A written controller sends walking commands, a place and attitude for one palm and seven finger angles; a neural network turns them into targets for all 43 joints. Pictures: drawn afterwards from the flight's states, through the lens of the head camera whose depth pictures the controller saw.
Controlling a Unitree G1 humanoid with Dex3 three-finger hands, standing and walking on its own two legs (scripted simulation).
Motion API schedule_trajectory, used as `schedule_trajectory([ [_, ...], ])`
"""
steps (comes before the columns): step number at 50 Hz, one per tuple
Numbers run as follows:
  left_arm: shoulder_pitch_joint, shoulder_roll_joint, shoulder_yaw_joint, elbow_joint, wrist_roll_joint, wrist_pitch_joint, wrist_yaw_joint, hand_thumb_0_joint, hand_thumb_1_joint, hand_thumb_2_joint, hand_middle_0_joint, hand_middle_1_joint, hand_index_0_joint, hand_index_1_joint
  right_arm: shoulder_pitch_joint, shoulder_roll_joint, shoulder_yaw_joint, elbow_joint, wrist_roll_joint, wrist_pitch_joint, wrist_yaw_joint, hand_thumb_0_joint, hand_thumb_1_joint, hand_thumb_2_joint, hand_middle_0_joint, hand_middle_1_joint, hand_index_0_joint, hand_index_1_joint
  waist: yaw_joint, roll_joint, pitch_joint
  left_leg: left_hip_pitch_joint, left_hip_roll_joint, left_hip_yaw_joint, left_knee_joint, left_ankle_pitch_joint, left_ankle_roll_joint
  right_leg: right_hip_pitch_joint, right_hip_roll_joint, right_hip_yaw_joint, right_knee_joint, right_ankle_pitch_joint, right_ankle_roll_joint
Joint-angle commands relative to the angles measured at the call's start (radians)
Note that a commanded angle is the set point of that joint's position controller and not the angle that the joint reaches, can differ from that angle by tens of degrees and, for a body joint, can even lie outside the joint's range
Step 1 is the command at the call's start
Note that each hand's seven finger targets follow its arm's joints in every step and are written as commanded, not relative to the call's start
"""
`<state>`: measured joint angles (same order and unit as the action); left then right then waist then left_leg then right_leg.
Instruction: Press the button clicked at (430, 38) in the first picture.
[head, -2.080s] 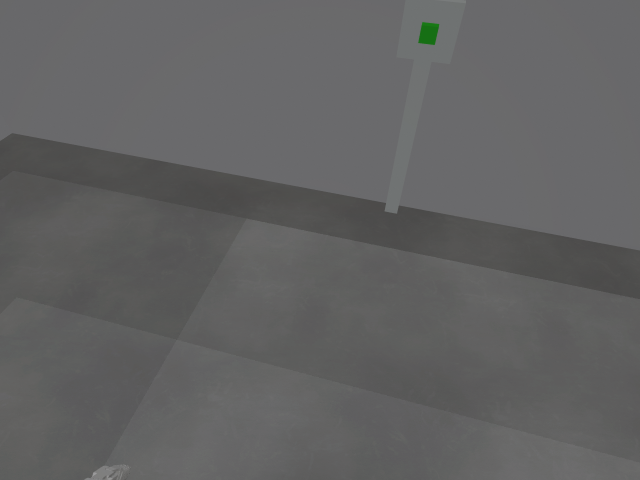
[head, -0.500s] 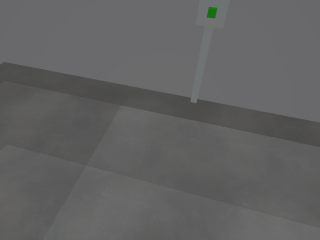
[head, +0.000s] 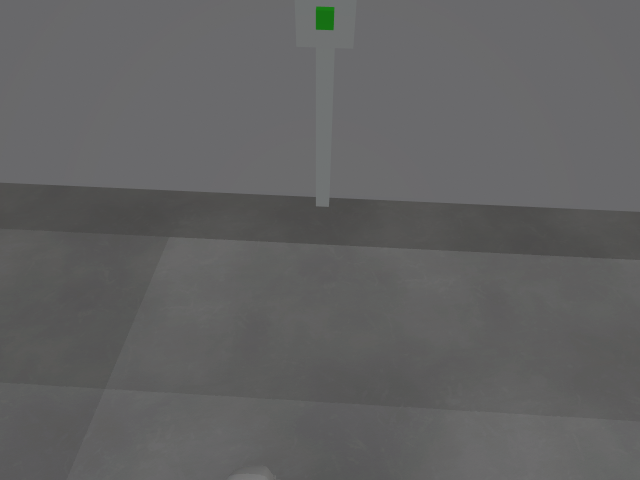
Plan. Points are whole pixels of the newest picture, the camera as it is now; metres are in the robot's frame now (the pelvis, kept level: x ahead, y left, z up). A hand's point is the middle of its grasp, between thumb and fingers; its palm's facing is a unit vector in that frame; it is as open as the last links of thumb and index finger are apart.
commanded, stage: walk to a spot facing it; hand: left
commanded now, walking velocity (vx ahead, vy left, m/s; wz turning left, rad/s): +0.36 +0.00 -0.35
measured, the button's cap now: (325, 18) +1.30 +0.11 +0.05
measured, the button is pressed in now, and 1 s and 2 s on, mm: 0 0 0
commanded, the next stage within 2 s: turn to face it in 1.06 s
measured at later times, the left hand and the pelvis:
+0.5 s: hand (170, 400) +0.25 +0.27 -0.17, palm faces -0.16 -0.98 -0.15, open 7.4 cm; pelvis +0.20 +0.09 +0.01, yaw -13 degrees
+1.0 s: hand (302, 253) +0.58 +0.09 -0.18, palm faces -0.50 -0.86 -0.13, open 7.4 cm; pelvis +0.40 +0.01 -0.02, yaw -30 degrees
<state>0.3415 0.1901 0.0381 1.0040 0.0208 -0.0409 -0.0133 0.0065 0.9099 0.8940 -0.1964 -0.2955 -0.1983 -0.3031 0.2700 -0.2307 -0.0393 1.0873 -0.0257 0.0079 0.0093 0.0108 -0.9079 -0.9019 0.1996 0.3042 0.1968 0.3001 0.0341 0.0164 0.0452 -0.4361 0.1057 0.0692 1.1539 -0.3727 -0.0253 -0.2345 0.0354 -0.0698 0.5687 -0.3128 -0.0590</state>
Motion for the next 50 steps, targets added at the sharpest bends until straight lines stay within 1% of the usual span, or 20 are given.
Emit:
schedule_trajectory([
  [1, 0.06, 0.16, 0.035, -0.022, 0.006, -0.027, 0.021, 0.0, 0.9, 0.9, -0.2, -0.3, -0.2, -0.3, -0.083, -0.054, -0.026, -0.13, 0.001, -0.042, 0.003, 0.0, -0.9, -0.9, 0.2, 0.3, 0.2, 0.3, -0.03, -0.074, 0.062, -0.178, 0.041, -0.032, -0.043, 0.109, -0.025, 0.008, -0.282, 0.361, -0.381, 0.095, -0.132],
  [7, 0.093, 0.16, 0.039, 0.005, 0.006, -0.035, 0.024, 0.0, 0.9, 0.9, -0.2, -0.3, -0.2, -0.3, -0.169, -0.026, -0.026, -0.19, 0.005, -0.049, 0.018, 0.0, -0.9, -0.9, 0.2, 0.3, 0.2, 0.3, -0.01, -0.115, 0.051, -0.2, 0.027, -0.005, -0.28, 0.195, -0.034, 0.098, -0.241, 0.288, -0.364, 0.173, -0.124],
  [11, 0.092, 0.158, 0.042, 0.013, 0.01, -0.028, 0.028, 0.0, 0.9, 0.9, -0.2, -0.3, -0.2, -0.3, -0.207, -0.019, -0.023, -0.21, 0.01, -0.069, 0.017, 0.0, -0.9, -0.9, 0.2, 0.3, 0.2, 0.3, 0.008, -0.15, 0.037, -0.065, -0.008, 0.015, -0.472, 0.152, -0.012, 0.12, -0.244, 0.287, -0.299, 0.273, -0.104],
  [12, 0.09, 0.159, 0.045, 0.01, 0.008, -0.025, 0.027, 0.0, 0.9, 0.9, -0.2, -0.3, -0.2, -0.3, -0.194, -0.022, -0.025, -0.207, 0.01, -0.073, 0.014, 0.0, -0.9, -0.9, 0.2, 0.3, 0.2, 0.3, 0.004, -0.149, 0.038, 0.006, -0.021, 0.027, -0.508, 0.156, -0.007, 0.086, -0.24, 0.288, -0.279, 0.288, -0.099],
  [14, 0.051, 0.154, 0.05, 0.002, 0.001, -0.023, 0.026, 0.0, 0.9, 0.9, -0.2, -0.3, -0.2, -0.3, -0.027, -0.062, -0.036, -0.152, 0.005, -0.083, -0.002, 0.0, -0.9, -0.9, 0.2, 0.3, 0.2, 0.3, -0.076, -0.084, -0.019, 0.273, -0.052, 0.04, -0.647, 0.199, 0.008, 0.008, -0.17, 0.237, -0.091, 0.385, -0.064],
  [15, 0.059, 0.121, 0.049, -0.006, -0.006, -0.021, 0.021, 0.0, 0.9, 0.9, -0.2, -0.3, -0.2, -0.3, 0.124, -0.135, -0.055, -0.11, -0.002, -0.09, -0.017, 0.0, -0.9, -0.9, 0.2, 0.3, 0.2, 0.3, -0.134, 0.044, -0.124, 0.521, 0.052, -0.075, -0.692, 0.165, 0.035, -0.114, -0.109, 0.193, 0.134, 0.309, -0.03],
  [16, 0.113, 0.058, 0.041, -0.018, -0.015, -0.017, 0.009, 0.0, 0.9, 0.9, -0.2, -0.3, -0.2, -0.3, 0.253, -0.265, -0.084, -0.086, -0.012, -0.092, -0.023, 0.0, -0.9, -0.9, 0.2, 0.3, 0.2, 0.3, -0.149, 0.358, -0.24, 0.709, 0.357, -0.457, -0.784, 0.131, 0.119, -0.329, 0.019, 0.047, 0.485, -0.192, 0.028],
  [17, 0.056, 0.078, 0.041, -0.042, -0.005, -0.019, 0.013, 0.0, 0.9, 0.9, -0.2, -0.3, -0.2, -0.3, 0.259, -0.249, -0.071, -0.084, -0.005, -0.076, -0.024, 0.0, -0.9, -0.9, 0.2, 0.3, 0.2, 0.3, -0.151, 0.298, -0.199, 0.614, 0.421, -0.566, -0.904, 0.01, 0.157, -0.387, 0.0, 0.108, 0.651, -0.269, 0.021],
  [18, 0.011, 0.093, 0.049, -0.037, 0.003, -0.012, 0.014, 0.0, 0.9, 0.9, -0.2, -0.3, -0.2, -0.3, 0.169, -0.178, -0.058, -0.093, -0.005, -0.076, -0.027, 0.0, -0.9, -0.9, 0.2, 0.3, 0.2, 0.3, -0.122, 0.229, -0.106, 0.483, 0.388, -0.491, -0.956, -0.108, 0.127, -0.413, -0.06, 0.135, 0.728, -0.178, 0.023],
  [20, -0.045, 0.076, 0.055, -0.034, 0.012, -0.001, -0.009, 0.0, 0.9, 0.9, -0.2, -0.3, -0.2, -0.3, 0.052, -0.082, -0.031, -0.123, -0.002, -0.087, -0.027, 0.0, -0.9, -0.9, 0.2, 0.3, 0.2, 0.3, -0.071, 0.099, 0.033, 0.28, 0.314, -0.313, -0.975, -0.057, 0.105, -0.408, -0.126, 0.112, 0.745, -0.023, 0.035],
  [24, 0.013, 0.023, 0.054, -0.016, 0.017, 0.042, -0.018, 0.0, 0.9, 0.9, -0.2, -0.3, -0.2, -0.3, 0.059, -0.027, -0.02, -0.094, 0.007, -0.11, -0.037, 0.0, -0.9, -0.9, 0.2, 0.3, 0.2, 0.3, -0.013, 0.102, 0.011, 0.237, 0.223, -0.025, -0.963, 0.201, 0.044, -0.359, -0.135, 0.084, 0.71, 0.114, 0.063],
  [32, -0.137, 0.02, 0.055, -0.077, 0.019, 0.067, -0.029, 0.0, 0.9, 0.9, -0.2, -0.3, -0.2, -0.3, 0.174, -0.026, -0.017, -0.049, 0.011, -0.115, -0.046, 0.0, -0.9, -0.9, 0.2, 0.3, 0.2, 0.3, -0.03, 0.073, 0.054, 0.425, 0.224, 0.099, -0.955, 0.469, 0.036, -0.562, -0.145, 0.04, 0.59, 0.219, 0.087],
  [40, -0.351, -0.002, 0.031, -0.143, 0.012, 0.052, -0.036, 0.0, 0.9, 0.9, -0.2, -0.3, -0.2, -0.3, 0.296, -0.036, -0.016, 0.002, -0.003, -0.096, -0.048, 0.0, -0.9, -0.9, 0.2, 0.3, 0.2, 0.3, -0.099, 0.093, 0.116, 0.561, 0.238, 0.214, -0.909, 0.706, 0.093, -0.503, -0.099, -0.096, 0.232, 0.137, 0.043],
  [43, -0.286, 0.014, 0.036, -0.133, 0.012, 0.037, -0.031, 0.0, 0.9, 0.9, -0.2, -0.3, -0.2, -0.3, 0.282, -0.065, -0.027, -0.007, 0.0, -0.089, -0.046, 0.0, -0.9, -0.9, 0.2, 0.3, 0.2, 0.3, -0.059, 0.106, 0.051, 0.605, 0.249, 0.279, -0.757, 1.077, 0.095, -0.366, -0.021, -0.157, 0.141, 0.061, -0.005],
  [45, -0.141, 0.051, 0.051, -0.095, 0.015, 0.026, -0.024, 0.0, 0.9, 0.9, -0.2, -0.3, -0.2, -0.3, 0.233, -0.105, -0.037, -0.031, 0.006, -0.087, -0.042, 0.0, -0.9, -0.9, 0.2, 0.3, 0.2, 0.3, 0.011, 0.143, -0.044, 0.583, 0.247, 0.31, -0.549, 1.236, 0.076, -0.179, 0.022, -0.173, 0.091, 0.039, -0.041],
  [46, -0.031, 0.085, 0.063, -0.063, 0.017, 0.017, -0.019, 0.0, 0.9, 0.9, -0.2, -0.3, -0.2, -0.3, 0.201, -0.119, -0.041, -0.05, 0.011, -0.084, -0.036, 0.0, -0.9, -0.9, 0.2, 0.3, 0.2, 0.3, 0.067, 0.139, -0.105, 0.489, 0.233, 0.318, -0.377, 1.173, 0.055, 0.006, 0.03, -0.172, 0.022, 0.08, -0.054],
  [47, 0.093, 0.159, 0.083, -0.031, 0.019, 0.007, -0.013, 0.0, 0.9, 0.9, -0.2, -0.3, -0.2, -0.3, 0.183, -0.099, -0.035, -0.075, 0.022, -0.081, -0.024, 0.0, -0.9, -0.9, 0.2, 0.3, 0.2, 0.3, 0.129, 0.041, -0.192, 0.251, 0.208, 0.313, -0.107, 0.861, 0.023, 0.307, -0.077, -0.041, -0.036, 0.19, -0.106],
  [48, 0.167, 0.257, 0.102, -0.023, 0.009, -0.003, 0.001, 0.0, 0.9, 0.9, -0.2, -0.3, -0.2, -0.3, 0.184, -0.022, -0.025, -0.12, 0.035, -0.085, -0.023, 0.0, -0.9, -0.9, 0.2, 0.3, 0.2, 0.3, 0.126, -0.184, -0.303, -0.12, 0.013, 0.24, 0.226, -0.131, -0.039, 0.575, -0.387, 0.518, -0.084, 0.444, -0.256],
  [49, 0.156, 0.299, 0.11, -0.021, -0.018, 0.005, 0.015, 0.0, 0.9, 0.9, -0.2, -0.3, -0.2, -0.3, 0.088, -0.029, -0.027, -0.151, 0.031, -0.084, -0.03, 0.0, -0.9, -0.9, 0.2, 0.3, 0.2, 0.3, 0.117, -0.147, -0.284, -0.242, -0.015, 0.065, 0.369, -0.227, -0.03, 0.552, -0.456, 0.65, -0.192, 0.54, -0.317],
  [50, 0.089, 0.268, 0.103, -0.033, -0.024, 0.013, 0.02, 0.0, 0.9, 0.9, -0.2, -0.3, -0.2, -0.3, 0.044, -0.014, -0.036, -0.165, 0.024, -0.079, -0.033, 0.0, -0.9, -0.9, 0.2, 0.3, 0.2, 0.3, 0.08, -0.031, -0.119, -0.271, 0.038, -0.003, 0.371, -0.125, -0.022, 0.407, -0.446, 0.521, -0.208, 0.559, -0.298],
])
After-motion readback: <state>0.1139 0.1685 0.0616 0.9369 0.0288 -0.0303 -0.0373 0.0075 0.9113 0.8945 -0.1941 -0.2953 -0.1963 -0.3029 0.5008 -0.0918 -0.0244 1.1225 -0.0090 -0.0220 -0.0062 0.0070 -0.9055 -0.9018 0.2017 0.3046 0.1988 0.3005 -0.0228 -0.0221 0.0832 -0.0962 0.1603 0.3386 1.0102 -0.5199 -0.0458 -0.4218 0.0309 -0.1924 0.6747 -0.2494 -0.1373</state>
